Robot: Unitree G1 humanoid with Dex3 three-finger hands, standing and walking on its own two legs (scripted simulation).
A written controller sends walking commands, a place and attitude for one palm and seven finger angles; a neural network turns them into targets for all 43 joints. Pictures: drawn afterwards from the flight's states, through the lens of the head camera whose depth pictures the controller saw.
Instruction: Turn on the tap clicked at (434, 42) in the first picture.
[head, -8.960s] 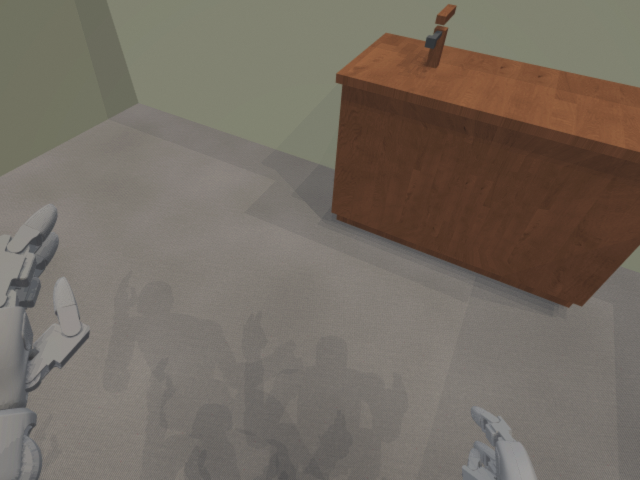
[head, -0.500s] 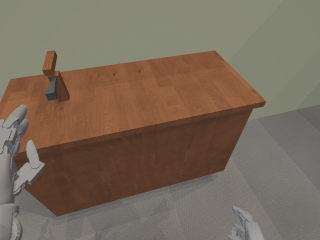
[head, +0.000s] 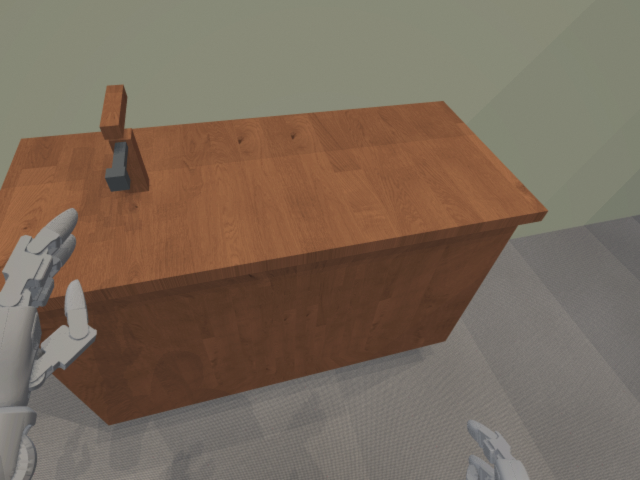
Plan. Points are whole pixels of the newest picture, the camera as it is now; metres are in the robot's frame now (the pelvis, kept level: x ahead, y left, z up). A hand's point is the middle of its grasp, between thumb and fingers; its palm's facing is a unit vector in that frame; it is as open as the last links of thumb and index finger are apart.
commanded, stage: shuffle to correct the standing spot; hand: left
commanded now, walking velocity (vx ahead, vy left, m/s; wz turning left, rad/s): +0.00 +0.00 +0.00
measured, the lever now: (118, 179) +0.51 +0.37 +0.06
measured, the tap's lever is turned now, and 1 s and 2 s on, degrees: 0 0 0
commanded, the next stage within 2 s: come to a stop and stand still in 1.12 s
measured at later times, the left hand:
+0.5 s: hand (109, 246) +0.30 +0.26 +0.16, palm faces +0.39 -0.85 -0.35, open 7.4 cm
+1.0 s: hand (126, 191) +0.37 +0.26 +0.17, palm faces +0.32 -0.82 -0.48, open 7.4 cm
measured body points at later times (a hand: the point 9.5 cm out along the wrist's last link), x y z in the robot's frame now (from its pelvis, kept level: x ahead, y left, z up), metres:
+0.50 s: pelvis +0.08 +0.01 -0.02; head +0.10 +0.03 +0.43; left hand +0.27 +0.30 +0.18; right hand +0.26 -0.21 -0.08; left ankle +0.02 +0.08 -0.73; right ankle +0.06 -0.11 -0.74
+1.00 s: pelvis +0.15 +0.04 -0.02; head +0.16 +0.04 +0.43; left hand +0.35 +0.31 +0.20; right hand +0.30 -0.19 -0.10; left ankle +0.11 +0.11 -0.73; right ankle +0.21 -0.06 -0.74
